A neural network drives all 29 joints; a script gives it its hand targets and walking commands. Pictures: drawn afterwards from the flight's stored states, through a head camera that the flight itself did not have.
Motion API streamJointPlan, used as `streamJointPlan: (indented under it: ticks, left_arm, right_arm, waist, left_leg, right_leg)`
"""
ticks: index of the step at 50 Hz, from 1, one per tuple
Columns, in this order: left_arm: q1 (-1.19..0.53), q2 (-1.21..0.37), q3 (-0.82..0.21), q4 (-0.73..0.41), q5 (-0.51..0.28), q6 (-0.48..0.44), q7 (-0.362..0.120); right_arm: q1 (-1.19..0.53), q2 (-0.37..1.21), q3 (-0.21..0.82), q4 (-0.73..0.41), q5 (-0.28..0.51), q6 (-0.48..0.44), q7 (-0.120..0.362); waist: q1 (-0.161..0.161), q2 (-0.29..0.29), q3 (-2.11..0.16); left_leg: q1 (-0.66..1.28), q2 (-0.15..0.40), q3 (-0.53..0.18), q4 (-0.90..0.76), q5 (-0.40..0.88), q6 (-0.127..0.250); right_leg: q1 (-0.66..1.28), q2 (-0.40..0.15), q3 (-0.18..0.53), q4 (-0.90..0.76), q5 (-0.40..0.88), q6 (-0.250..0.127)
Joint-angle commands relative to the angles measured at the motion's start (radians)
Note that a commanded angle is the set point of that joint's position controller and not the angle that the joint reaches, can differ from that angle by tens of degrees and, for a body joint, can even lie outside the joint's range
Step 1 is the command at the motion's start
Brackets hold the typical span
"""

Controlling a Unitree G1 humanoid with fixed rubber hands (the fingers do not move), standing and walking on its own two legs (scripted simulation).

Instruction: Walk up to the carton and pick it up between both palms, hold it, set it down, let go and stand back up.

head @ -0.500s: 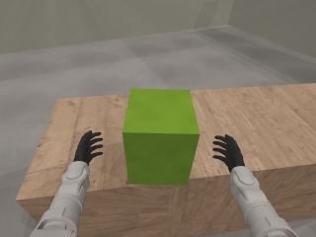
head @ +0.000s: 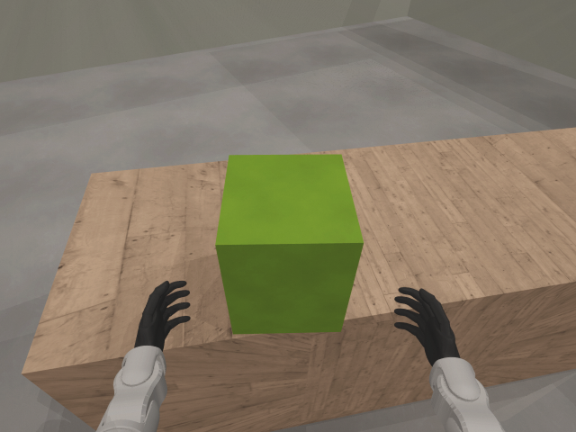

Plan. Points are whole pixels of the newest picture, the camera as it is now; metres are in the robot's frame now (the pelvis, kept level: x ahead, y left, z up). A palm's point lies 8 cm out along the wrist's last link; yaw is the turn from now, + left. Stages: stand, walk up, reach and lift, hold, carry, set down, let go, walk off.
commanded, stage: set down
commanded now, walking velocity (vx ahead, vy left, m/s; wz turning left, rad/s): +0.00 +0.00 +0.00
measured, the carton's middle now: (286, 245) +0.43 +0.04 +0.00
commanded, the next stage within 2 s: let go in 1.76 s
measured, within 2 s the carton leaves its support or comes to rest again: neither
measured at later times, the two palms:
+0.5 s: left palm (152, 381) +0.20 +0.22 -0.04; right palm (445, 387) +0.20 -0.19 -0.04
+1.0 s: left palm (152, 408) +0.17 +0.22 -0.06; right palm (456, 417) +0.17 -0.21 -0.06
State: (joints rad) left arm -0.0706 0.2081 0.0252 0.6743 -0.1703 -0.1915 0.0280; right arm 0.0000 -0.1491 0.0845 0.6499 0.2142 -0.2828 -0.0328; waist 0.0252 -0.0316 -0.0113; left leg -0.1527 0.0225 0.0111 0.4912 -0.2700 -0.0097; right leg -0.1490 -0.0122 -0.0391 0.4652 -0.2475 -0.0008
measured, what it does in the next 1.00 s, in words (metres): stands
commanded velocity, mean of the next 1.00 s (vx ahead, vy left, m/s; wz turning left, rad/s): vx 0.00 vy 0.00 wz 0.00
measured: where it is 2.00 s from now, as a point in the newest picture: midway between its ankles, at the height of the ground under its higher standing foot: outside the picture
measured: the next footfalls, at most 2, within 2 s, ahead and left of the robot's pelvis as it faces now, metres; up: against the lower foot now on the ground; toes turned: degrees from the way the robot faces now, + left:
none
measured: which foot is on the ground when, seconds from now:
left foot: down 0.00-1.00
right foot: down 0.00-1.00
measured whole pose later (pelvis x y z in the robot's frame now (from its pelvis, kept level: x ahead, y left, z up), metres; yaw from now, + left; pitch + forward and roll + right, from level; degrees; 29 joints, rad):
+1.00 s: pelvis +0.00 +0.01 +0.00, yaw -2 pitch -4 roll +0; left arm 0.19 0.18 -0.03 0.44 -0.07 0.12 0.06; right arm 0.17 -0.16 -0.01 0.62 0.05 -0.13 0.02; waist 0.04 0.00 0.09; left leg -0.11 0.02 0.05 0.43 -0.25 0.00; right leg -0.11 -0.01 0.00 0.40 -0.21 0.01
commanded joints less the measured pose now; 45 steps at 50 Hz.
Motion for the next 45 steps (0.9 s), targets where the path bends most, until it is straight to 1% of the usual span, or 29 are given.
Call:
streamJointPlan:
  ticks: [1, 3, 4, 5, 6, 7, 10, 11, 12, 14, 15, 16, 18, 20, 22, 23, 25, 28, 29, 30, 31, 34, 36, 37, 40, 41, 43, 44, 45]
  left_arm:
    - [-0.502, 0.18, 0.038, -0.326, -0.001, -0.026, 0.021]
    - [-0.18, 0.085, 0.008, -0.18, 0.03, 0.019, 0.017]
    - [-0.384, 0.164, 0.023, -0.287, -0.015, 0.007, 0.026]
    - [0.111, 0.048, 0.028, -0.163, 0.051, 0.003, 0.013]
    - [-0.56, 0.213, 0.035, -0.343, -0.029, -0.023, 0.016]
    - [0.041, 0.062, 0.013, -0.084, 0.055, 0.008, 0.013]
    - [-0.311, 0.156, 0.03, -0.294, -0.006, -0.003, 0.019]
    - [0.143, 0.031, 0.028, -0.177, 0.075, 0.02, 0.009]
    - [-0.177, 0.126, 0.051, -0.257, 0.058, 0.022, -0.005]
    - [-0.034, 0.07, 0.027, -0.264, 0.073, 0.014, 0.008]
    - [-0.2, 0.123, 0.028, -0.36, 0.031, 0.009, 0.011]
    - [-0.037, 0.071, 0.007, -0.247, 0.059, 0.046, 0.008]
    - [0.036, 0.067, 0.013, -0.234, 0.073, 0.071, -0.002]
    - [-0.079, 0.121, 0.021, -0.386, 0.018, 0.057, 0.0]
    - [-0.002, 0.105, -0.001, -0.221, 0.064, 0.122, -0.003]
    - [-0.108, 0.177, 0.029, -0.48, -0.009, 0.081, 0.021]
    - [0.115, 0.087, -0.022, -0.178, 0.081, 0.162, 0.018]
    - [0.026, 0.134, 0.01, -0.477, 0.025, 0.127, 0.035]
    - [-0.019, 0.149, -0.001, -0.477, 0.021, 0.128, 0.044]
    - [0.116, 0.114, -0.004, -0.31, 0.074, 0.174, 0.033]
    - [0.102, 0.134, 0.026, -0.477, 0.057, 0.153, 0.036]
    - [0.173, 0.084, -0.009, -0.344, 0.085, 0.209, 0.028]
    - [0.073, 0.116, 0.004, -0.536, 0.053, 0.167, 0.042]
    - [0.141, 0.075, -0.025, -0.342, 0.091, 0.196, 0.034]
    - [0.128, 0.088, -0.003, -0.449, 0.08, 0.218, 0.033]
    - [0.19, 0.06, -0.024, -0.292, 0.125, 0.271, 0.024]
    - [0.116, 0.071, -0.018, -0.469, 0.08, 0.226, 0.038]
    - [0.183, 0.041, -0.034, -0.228, 0.15, 0.296, 0.024]
    - [0.15, 0.066, -0.004, -0.418, 0.103, 0.27, 0.027]
  right_arm:
    - [-0.452, -0.122, -0.074, -0.294, 0.015, -0.008, 0.009]
    - [-0.181, -0.074, 0.002, -0.141, 0.006, 0.039, 0.013]
    - [-0.363, -0.111, -0.059, -0.251, 0.014, 0.032, 0.011]
    - [0.076, -0.042, 0.036, -0.117, 0.024, 0.013, 0.01]
    - [-0.503, -0.149, -0.098, -0.334, 0.024, 0.003, -0.003]
    - [-0.006, -0.057, 0.035, -0.05, 0.002, 0.028, 0.005]
    - [-0.329, -0.128, -0.062, -0.259, -0.005, 0.004, -0.002]
    - [0.068, -0.06, 0.025, -0.088, -0.007, 0.006, 0.004]
    - [-0.197, -0.12, -0.06, -0.182, -0.027, 0.0, -0.006]
    - [-0.063, -0.107, -0.033, -0.152, -0.023, -0.009, 0.001]
    - [-0.211, -0.111, -0.07, -0.258, -0.027, -0.003, -0.004]
    - [-0.092, -0.109, -0.039, -0.151, -0.062, 0.021, -0.006]
    - [-0.017, -0.094, -0.044, -0.111, -0.076, 0.033, -0.002]
    - [-0.107, -0.103, -0.085, -0.285, -0.068, 0.02, -0.002]
    - [-0.06, -0.103, -0.05, -0.144, -0.108, 0.08, -0.007]
    - [-0.13, -0.101, -0.096, -0.41, -0.076, 0.041, -0.005]
    - [0.025, -0.085, -0.027, -0.097, -0.127, 0.108, 0.002]
    - [-0.011, -0.08, -0.075, -0.343, -0.088, 0.053, 0.01]
    - [-0.061, -0.1, -0.083, -0.346, -0.093, 0.057, 0.009]
    - [0.048, -0.089, -0.062, -0.176, -0.124, 0.086, 0.013]
    - [0.078, -0.075, -0.091, -0.299, -0.101, 0.056, 0.018]
    - [0.11, -0.079, -0.083, -0.163, -0.125, 0.084, 0.026]
    - [0.01, -0.106, -0.111, -0.346, -0.096, 0.044, 0.026]
    - [0.059, -0.106, -0.088, -0.154, -0.13, 0.069, 0.027]
    - [0.043, -0.118, -0.117, -0.27, -0.125, 0.072, 0.03]
    - [0.094, -0.113, -0.095, -0.09, -0.158, 0.111, 0.03]
    - [0.054, -0.118, -0.139, -0.268, -0.139, 0.072, 0.033]
    - [0.078, -0.122, -0.102, -0.023, -0.187, 0.131, 0.035]
    - [0.091, -0.117, -0.132, -0.198, -0.156, 0.107, 0.042]
  waist:
    - [0.0, 0.08, -0.232]
    - [-0.003, 0.071, -0.089]
    - [0.017, 0.077, -0.168]
    - [0.032, 0.035, -0.031]
    - [0.006, 0.072, -0.283]
    - [0.031, 0.06, -0.045]
    - [0.021, 0.063, -0.2]
    - [0.027, 0.027, -0.065]
    - [0.017, 0.067, -0.183]
    - [0.012, 0.073, -0.127]
    - [0.002, 0.071, -0.18]
    - [-0.003, 0.061, -0.078]
    - [0.006, 0.061, -0.039]
    - [0.007, 0.009, -0.113]
    - [-0.01, 0.013, -0.02]
    - [0.035, 0.013, -0.158]
    - [0.004, 0.03, 0.029]
    - [0.039, 0.034, -0.122]
    - [0.026, 0.04, -0.142]
    - [0.011, 0.059, -0.066]
    - [0.038, 0.065, -0.163]
    - [0.008, 0.061, -0.045]
    - [0.028, 0.073, -0.132]
    - [0.004, 0.067, -0.024]
    - [0.022, 0.046, -0.051]
    - [0.0, 0.062, 0.044]
    - [0.018, 0.045, -0.012]
    - [-0.006, 0.053, 0.104]
    - [0.02, 0.031, -0.003]
  left_leg:
    - [-0.184, -0.035, 0.008, -0.153, 0.166, -0.012]
    - [-0.118, -0.032, -0.002, -0.152, 0.186, -0.015]
    - [-0.13, -0.032, 0.015, -0.14, 0.192, -0.01]
    - [-0.025, -0.029, 0.002, -0.147, 0.281, -0.019]
    - [-0.154, -0.037, 0.031, -0.124, 0.222, -0.017]
    - [-0.046, -0.033, 0.019, -0.136, 0.278, -0.028]
    - [-0.067, -0.034, 0.03, -0.121, 0.275, -0.027]
    - [0.042, -0.029, 0.009, -0.131, 0.368, -0.036]
    - [0.021, -0.034, 0.026, -0.127, 0.352, -0.037]
    - [0.051, -0.027, 0.016, -0.119, 0.404, -0.046]
    - [0.011, -0.031, 0.03, -0.112, 0.365, -0.035]
    - [0.014, -0.029, 0.027, -0.121, 0.339, -0.042]
    - [0.037, -0.029, 0.023, -0.137, 0.322, -0.041]
    - [0.0, -0.029, 0.032, -0.12, 0.307, -0.025]
    - [0.003, -0.03, 0.03, -0.135, 0.212, -0.024]
    - [-0.02, -0.032, 0.038, -0.138, 0.22, -0.013]
    - [-0.022, -0.031, 0.035, -0.149, 0.166, -0.022]
    - [-0.021, -0.029, 0.05, -0.121, 0.279, -0.024]
    - [-0.034, -0.035, 0.054, -0.107, 0.278, -0.025]
    - [0.008, -0.029, 0.048, -0.117, 0.272, -0.027]
    - [0.04, -0.028, 0.048, -0.117, 0.308, -0.027]
    - [0.025, -0.021, 0.044, -0.126, 0.279, -0.031]
    - [0.016, -0.02, 0.047, -0.117, 0.306, -0.029]
    - [0.011, -0.018, 0.044, -0.122, 0.281, -0.034]
    - [0.02, -0.019, 0.047, -0.135, 0.25, -0.027]
    - [0.025, -0.017, 0.046, -0.148, 0.224, -0.032]
    - [-0.017, -0.013, 0.051, -0.149, 0.204, -0.027]
    - [-0.006, -0.011, 0.051, -0.162, 0.155, -0.03]
    - [0.0, -0.009, 0.049, -0.16, 0.162, -0.026]
  right_leg:
    - [0.22, 0.029, 0.103, -0.059, 0.09, -0.049]
    - [0.213, 0.021, 0.11, -0.078, 0.126, -0.055]
    - [0.179, 0.022, 0.106, -0.063, 0.097, -0.048]
    - [0.256, 0.026, 0.111, -0.09, 0.211, -0.049]
    - [0.192, 0.019, 0.115, -0.062, 0.133, -0.036]
    - [0.222, 0.022, 0.102, -0.085, 0.213, -0.044]
    - [0.148, 0.028, 0.094, -0.08, 0.148, -0.042]
    - [0.233, 0.033, 0.091, -0.104, 0.253, -0.047]
    - [0.19, 0.033, 0.09, -0.111, 0.207, -0.041]
    - [0.169, 0.044, 0.078, -0.118, 0.22, -0.047]
    - [0.153, 0.039, 0.081, -0.113, 0.185, -0.041]
    - [0.151, 0.034, 0.088, -0.127, 0.186, -0.051]
    - [0.138, 0.037, 0.075, -0.143, 0.151, -0.05]
    - [0.137, 0.029, 0.082, -0.132, 0.14, -0.033]
    - [0.119, 0.009, 0.097, -0.156, 0.082, -0.04]
    - [0.134, 0.016, 0.085, -0.126, 0.088, -0.03]
    - [0.117, 0.008, 0.088, -0.158, 0.05, -0.046]
    - [0.124, 0.018, 0.074, -0.115, 0.132, -0.027]
    - [0.11, 0.012, 0.083, -0.111, 0.154, -0.025]
    - [0.096, 0.018, 0.072, -0.128, 0.143, -0.034]
    - [0.119, 0.024, 0.066, -0.115, 0.159, -0.028]
    - [0.073, 0.03, 0.054, -0.135, 0.114, -0.033]
    - [0.084, 0.028, 0.056, -0.122, 0.138, -0.027]
    - [0.055, 0.028, 0.051, -0.137, 0.103, -0.036]
    - [0.075, 0.032, 0.053, -0.145, 0.091, -0.034]
    - [0.054, 0.034, 0.049, -0.162, 0.059, -0.039]
    - [0.08, 0.035, 0.04, -0.141, 0.053, -0.033]
    - [0.044, 0.03, 0.044, -0.168, 0.005, -0.043]
    - [0.099, 0.034, 0.044, -0.151, 0.029, -0.035]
